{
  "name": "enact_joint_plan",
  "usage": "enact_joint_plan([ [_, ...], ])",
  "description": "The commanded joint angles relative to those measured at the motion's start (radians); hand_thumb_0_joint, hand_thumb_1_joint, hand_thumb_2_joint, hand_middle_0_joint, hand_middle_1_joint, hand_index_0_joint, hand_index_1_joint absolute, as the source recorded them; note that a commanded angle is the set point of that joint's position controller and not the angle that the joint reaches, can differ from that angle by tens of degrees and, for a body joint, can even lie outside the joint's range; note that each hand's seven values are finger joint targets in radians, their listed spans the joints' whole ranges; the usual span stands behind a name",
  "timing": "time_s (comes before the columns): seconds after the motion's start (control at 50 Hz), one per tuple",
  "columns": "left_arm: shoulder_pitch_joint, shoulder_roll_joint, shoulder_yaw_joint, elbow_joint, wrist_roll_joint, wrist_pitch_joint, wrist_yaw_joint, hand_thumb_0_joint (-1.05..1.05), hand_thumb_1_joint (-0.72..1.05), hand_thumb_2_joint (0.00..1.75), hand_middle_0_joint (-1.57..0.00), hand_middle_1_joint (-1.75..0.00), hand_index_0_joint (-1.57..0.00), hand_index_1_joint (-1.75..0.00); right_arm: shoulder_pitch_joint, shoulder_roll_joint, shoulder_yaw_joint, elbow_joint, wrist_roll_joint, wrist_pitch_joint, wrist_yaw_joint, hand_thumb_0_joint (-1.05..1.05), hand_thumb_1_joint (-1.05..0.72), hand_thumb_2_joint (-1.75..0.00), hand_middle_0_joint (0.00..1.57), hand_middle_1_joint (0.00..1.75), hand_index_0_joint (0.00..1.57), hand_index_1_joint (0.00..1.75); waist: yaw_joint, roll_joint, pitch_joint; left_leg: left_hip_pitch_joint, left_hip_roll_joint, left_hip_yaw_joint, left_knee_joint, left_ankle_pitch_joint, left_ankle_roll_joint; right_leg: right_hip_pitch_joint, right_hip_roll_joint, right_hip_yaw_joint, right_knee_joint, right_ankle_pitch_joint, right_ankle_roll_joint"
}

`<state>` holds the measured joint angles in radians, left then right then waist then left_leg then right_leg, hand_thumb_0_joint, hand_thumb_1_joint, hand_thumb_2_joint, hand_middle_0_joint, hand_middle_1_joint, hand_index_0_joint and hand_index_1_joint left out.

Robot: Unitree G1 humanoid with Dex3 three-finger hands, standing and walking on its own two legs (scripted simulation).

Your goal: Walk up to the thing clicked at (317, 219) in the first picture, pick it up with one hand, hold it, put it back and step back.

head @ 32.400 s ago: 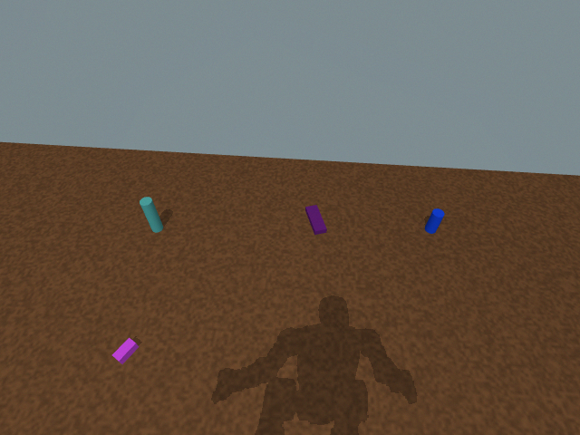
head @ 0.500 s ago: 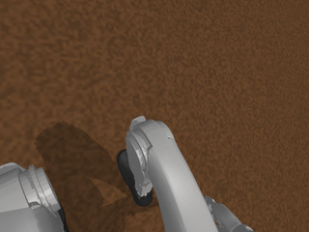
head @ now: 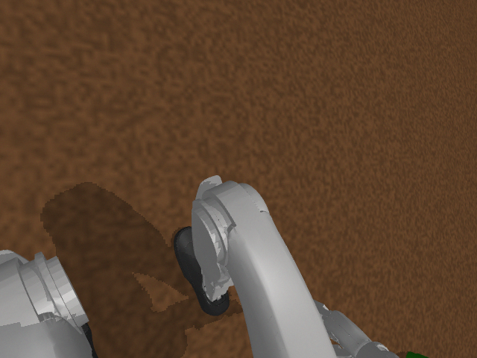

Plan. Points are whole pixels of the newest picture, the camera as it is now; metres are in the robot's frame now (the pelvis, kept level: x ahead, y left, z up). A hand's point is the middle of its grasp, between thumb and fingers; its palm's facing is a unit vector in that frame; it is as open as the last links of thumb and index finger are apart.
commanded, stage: rest palm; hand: left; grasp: from above
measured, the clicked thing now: out of the picture +0.49 +0.34 -0.30
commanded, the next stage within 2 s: close in 0.70 s
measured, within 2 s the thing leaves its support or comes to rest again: neither
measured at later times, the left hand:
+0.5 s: hand out of the picture +0.46 +0.33 -0.26, palm faces -0.44 -0.14 -0.89, open 14.1 cm
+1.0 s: hand out of the picture +0.47 +0.33 -0.26, palm faces -0.43 -0.14 -0.89, open 13.6 cm
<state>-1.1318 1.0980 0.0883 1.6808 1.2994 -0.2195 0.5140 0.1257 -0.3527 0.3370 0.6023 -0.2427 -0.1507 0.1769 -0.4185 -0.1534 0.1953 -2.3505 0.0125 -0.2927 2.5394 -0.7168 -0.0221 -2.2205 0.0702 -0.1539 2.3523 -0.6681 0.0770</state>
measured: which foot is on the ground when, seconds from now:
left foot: down 0.00-1.00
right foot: down 0.00-1.00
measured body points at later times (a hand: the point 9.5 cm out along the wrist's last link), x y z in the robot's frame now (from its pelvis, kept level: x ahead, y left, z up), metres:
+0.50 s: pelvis +0.00 +0.00 +0.00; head +0.29 +0.14 +0.31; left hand +0.48 +0.33 -0.21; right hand +0.03 -0.24 -0.05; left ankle +0.06 +0.13 -0.27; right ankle +0.12 -0.13 -0.27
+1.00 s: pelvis +0.00 +0.00 +0.00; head +0.29 +0.13 +0.31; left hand +0.49 +0.33 -0.21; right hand +0.03 -0.24 -0.04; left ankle +0.06 +0.13 -0.27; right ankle +0.12 -0.13 -0.27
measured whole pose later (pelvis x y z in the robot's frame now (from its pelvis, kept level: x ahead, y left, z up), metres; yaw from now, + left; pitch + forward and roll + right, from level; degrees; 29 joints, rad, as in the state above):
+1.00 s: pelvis +0.00 +0.00 +0.00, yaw -1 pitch +28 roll -16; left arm -1.14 1.13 0.08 1.73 1.27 -0.20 0.58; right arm 0.10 -0.36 0.39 0.61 -0.26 -0.20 0.20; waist -0.45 -0.17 0.24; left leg -2.35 0.02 -0.30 2.54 -0.71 -0.01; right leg -2.21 0.08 -0.17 2.33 -0.65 0.09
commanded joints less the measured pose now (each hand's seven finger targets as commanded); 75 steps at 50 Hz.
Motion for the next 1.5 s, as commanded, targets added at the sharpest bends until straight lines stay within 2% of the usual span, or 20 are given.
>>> enact_joint_plan([
  [0.0, -0.252, 0.207, -0.005, -0.099, -0.006, -0.008, 0.054, 0.0, -0.55, 1.0, -0.07, -0.97, -0.05, -0.98, 0.203, -0.328, -0.099, 0.024, 0.001, -0.002, -0.001, 0.0, -0.89, -0.9, 0.2, 0.3, 0.2, 0.3, -0.063, 0.596, -0.631, 0.528, 0.042, 0.127, -0.249, 0.258, 0.029, 0.345, 0.025, -0.123, -0.195, 0.29, -0.09],
  [0.12, -0.264, 0.219, 0.002, -0.088, -0.002, -0.007, 0.082, 0.0, -0.54, 1.0, -0.08, -0.98, -0.06, -0.99, 0.192, -0.335, -0.088, 0.028, 0.001, -0.013, 0.002, 0.0, -0.9, -0.9, 0.2, 0.3, 0.2, 0.3, -0.068, 0.608, -0.628, 0.551, 0.052, 0.108, -0.263, 0.264, 0.018, 0.316, 0.021, -0.136, -0.181, 0.286, -0.091],
  [0.22, -0.256, 0.22, -0.015, -0.037, -0.009, -0.002, 0.106, 0.0, -0.53, 0.99, -0.08, -0.98, -0.07, -0.99, 0.164, -0.334, -0.073, 0.012, -0.004, -0.019, -0.001, 0.0, -0.9, -0.9, 0.2, 0.3, 0.2, 0.3, -0.076, 0.569, -0.601, 0.496, 0.048, 0.113, -0.267, 0.199, 0.026, 0.342, 0.028, -0.135, -0.202, 0.255, -0.088],
  [0.32, -0.253, 0.22, -0.009, -0.039, -0.025, 0.007, 0.117, 0.0, -0.53, 0.99, -0.08, -0.98, -0.07, -0.99, 0.176, -0.326, -0.052, 0.031, -0.004, -0.032, 0.007, 0.0, -0.9, -0.9, 0.2, 0.3, 0.2, 0.3, -0.085, 0.573, -0.613, 0.517, 0.056, 0.103, -0.258, 0.251, 0.023, 0.355, 0.022, -0.135, -0.195, 0.299, -0.082],
  [0.38, -0.264, 0.225, -0.014, -0.044, -0.027, 0.007, 0.116, 0.0, -0.53, 0.98, -0.08, -0.98, -0.07, -0.99, 0.167, -0.345, -0.066, 0.032, -0.002, -0.038, 0.005, 0.0, -0.9, -0.91, 0.2, 0.3, 0.2, 0.3, -0.084, 0.608, -0.6, 0.528, 0.058, 0.096, -0.271, 0.23, 0.017, 0.326, 0.02, -0.137, -0.189, 0.277, -0.087],
  [0.44, -0.237, 0.233, -0.012, -0.037, -0.025, 0.007, 0.117, 0.0, -0.53, 0.99, -0.08, -0.97, -0.07, -0.99, 0.168, -0.332, -0.045, 0.032, -0.005, -0.041, 0.011, 0.0, -0.9, -0.9, 0.2, 0.3, 0.2, 0.3, -0.083, 0.583, -0.602, 0.523, 0.059, 0.096, -0.262, 0.24, 0.019, 0.348, 0.021, -0.135, -0.19, 0.291, -0.083],
  [0.5, -0.249, 0.235, -0.006, -0.036, -0.034, 0.009, 0.121, 0.0, -0.53, 0.98, -0.07, -0.99, -0.06, -1.0, 0.162, -0.335, -0.05, 0.039, -0.006, -0.045, 0.012, 0.0, -0.9, -0.9, 0.2, 0.3, 0.2, 0.3, -0.079, 0.607, -0.6, 0.527, 0.062, 0.092, -0.269, 0.231, 0.015, 0.335, 0.021, -0.139, -0.189, 0.278, -0.086],
  [0.52, -0.227, 0.216, -0.024, -0.022, -0.034, 0.011, 0.117, 0.0, -0.54, 1.0, -0.08, -0.98, -0.06, -1.0, 0.157, -0.335, -0.046, 0.031, -0.008, -0.048, 0.015, 0.0, -0.9, -0.91, 0.2, 0.3, 0.2, 0.3, -0.085, 0.591, -0.587, 0.52, 0.06, 0.096, -0.262, 0.229, 0.018, 0.346, 0.022, -0.135, -0.191, 0.283, -0.084],
  [0.58, -0.242, 0.246, -0.002, -0.039, -0.034, 0.01, 0.122, 0.0, -0.53, 0.99, -0.08, -0.98, -0.06, -0.99, 0.173, -0.335, -0.046, 0.04, -0.01, -0.046, 0.015, 0.0, -0.9, -0.9, 0.2, 0.3, 0.2, 0.3, -0.083, 0.594, -0.622, 0.523, 0.06, 0.098, -0.26, 0.25, 0.019, 0.375, 0.024, -0.136, -0.196, 0.302, -0.084],
  [0.62, -0.236, 0.224, -0.011, -0.034, -0.032, 0.014, 0.12, 0.0, -0.53, 0.98, -0.08, -0.98, -0.06, -0.99, 0.184, -0.334, -0.046, 0.05, -0.011, -0.047, 0.02, 0.0, -0.9, -0.9, 0.2, 0.3, 0.2, 0.3, -0.089, 0.611, -0.617, 0.538, 0.062, 0.096, -0.252, 0.29, 0.016, 0.366, 0.021, -0.137, -0.187, 0.329, -0.082],
  [0.7, -0.249, 0.243, -0.008, -0.051, -0.039, 0.018, 0.122, 0.0, -0.53, 0.98, -0.08, -0.99, -0.06, -1.0, 0.176, -0.345, -0.048, 0.042, -0.008, -0.047, 0.019, 0.0, -0.9, -0.9, 0.2, 0.3, 0.2, 0.3, -0.088, 0.61, -0.62, 0.533, 0.062, 0.102, -0.252, 0.28, 0.018, 0.383, 0.027, -0.136, -0.2, 0.328, -0.082],
  [0.74, -0.232, 0.218, -0.015, -0.03, -0.045, 0.023, 0.112, 0.0, -0.52, 0.97, -0.08, -0.99, -0.07, -1.0, 0.181, -0.338, -0.045, 0.047, -0.012, -0.052, 0.024, 0.0, -0.9, -0.91, 0.2, 0.3, 0.2, 0.3, -0.09, 0.597, -0.586, 0.515, 0.06, 0.101, -0.248, 0.264, 0.019, 0.363, 0.021, -0.137, -0.192, 0.309, -0.083],
  [0.78, -0.239, 0.252, 0.006, -0.051, -0.044, 0.019, 0.112, 0.0, -0.53, 0.98, -0.08, -0.98, -0.06, -0.99, 0.173, -0.34, -0.036, 0.047, -0.008, -0.047, 0.023, 0.0, -0.9, -0.9, 0.2, 0.3, 0.2, 0.3, -0.084, 0.605, -0.613, 0.537, 0.065, 0.089, -0.246, 0.298, 0.013, 0.361, 0.02, -0.139, -0.19, 0.325, -0.086],
  [0.84, -0.258, 0.254, -0.002, -0.075, -0.042, 0.018, 0.11, 0.0, -0.41, 0.89, -0.11, -1.01, -0.13, -0.99, 0.176, -0.371, -0.062, 0.035, -0.007, -0.045, 0.018, 0.0, -0.89, -0.9, 0.2, 0.3, 0.2, 0.3, -0.085, 0.604, -0.591, 0.518, 0.06, 0.096, -0.256, 0.259, 0.015, 0.354, 0.019, -0.14, -0.193, 0.299, -0.088],
  [0.86, -0.224, 0.258, 0.0, -0.026, -0.038, 0.024, 0.107, 0.0, -0.4, 0.88, -0.12, -1.0, -0.14, -0.98, 0.176, -0.344, -0.046, 0.035, -0.011, -0.044, 0.021, 0.0, -0.89, -0.9, 0.2, 0.3, 0.2, 0.3, -0.085, 0.602, -0.587, 0.514, 0.061, 0.103, -0.258, 0.245, 0.018, 0.376, 0.024, -0.135, -0.201, 0.292, -0.086],
  [0.94, -0.234, 0.269, 0.01, -0.073, -0.044, 0.018, 0.095, 0.0, -0.36, 0.86, -0.15, -0.97, -0.17, -0.95, 0.185, -0.348, -0.043, 0.037, -0.01, -0.039, 0.018, 0.0, -0.89, -0.9, 0.2, 0.3, 0.2, 0.3, -0.091, 0.603, -0.608, 0.527, 0.063, 0.098, -0.257, 0.261, 0.019, 0.374, 0.02, -0.136, -0.203, 0.3, -0.083],
  [1.14, -0.239, 0.239, -0.021, -0.071, -0.055, -0.004, 0.071, 0.0, -0.26, 0.77, -0.21, -0.93, -0.24, -0.9, 0.17, -0.344, -0.036, 0.028, -0.001, -0.027, 0.006, 0.0, -0.89, -0.9, 0.2, 0.3, 0.2, 0.3, -0.091, 0.58, -0.582, 0.513, 0.064, 0.088, -0.255, 0.248, 0.015, 0.348, 0.017, -0.143, -0.203, 0.285, -0.088],
  [1.3, -0.24, 0.25, -0.026, -0.069, -0.035, -0.018, 0.103, 0.0, -0.17, 0.7, -0.28, -0.87, -0.31, -0.84, 0.158, -0.343, -0.027, 0.026, -0.012, -0.024, 0.001, 0.0, -0.89, -0.9, 0.2, 0.3, 0.2, 0.3, -0.092, 0.59, -0.58, 0.523, 0.066, 0.085, -0.267, 0.24, 0.015, 0.355, 0.023, -0.148, -0.203, 0.289, -0.084],
  [1.46, -0.269, 0.265, -0.008, -0.072, -0.042, 0.018, 0.131, 0.0, -0.08, 0.62, -0.35, -0.8, -0.39, -0.77, 0.168, -0.362, -0.05, 0.039, -0.01, -0.041, 0.003, 0.0, -0.89, -0.9, 0.2, 0.3, 0.2, 0.3, -0.098, 0.624, -0.59, 0.534, 0.069, 0.087, -0.278, 0.238, 0.012, 0.351, 0.019, -0.139, -0.205, 0.295, -0.084],
  [1.48, -0.26, 0.263, -0.005, -0.056, -0.038, 0.025, 0.125, 0.0, -0.07, 0.62, -0.35, -0.8, -0.39, -0.76, 0.155, -0.348, -0.04, 0.037, -0.004, -0.043, 0.004, 0.0, -0.89, -0.9, 0.2, 0.3, 0.2, 0.3, -0.088, 0.614, -0.596, 0.543, 0.071, 0.079, -0.272, 0.252, 0.008, 0.333, 0.015, -0.143, -0.192, 0.298, -0.086],
])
